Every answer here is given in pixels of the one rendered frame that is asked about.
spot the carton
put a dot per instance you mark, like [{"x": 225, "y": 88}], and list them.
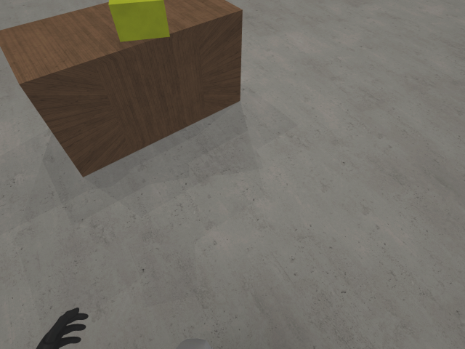
[{"x": 139, "y": 19}]

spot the robot left hand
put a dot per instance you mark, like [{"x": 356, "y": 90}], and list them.
[{"x": 53, "y": 338}]

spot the pedestal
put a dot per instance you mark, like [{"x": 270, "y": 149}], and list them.
[{"x": 104, "y": 99}]

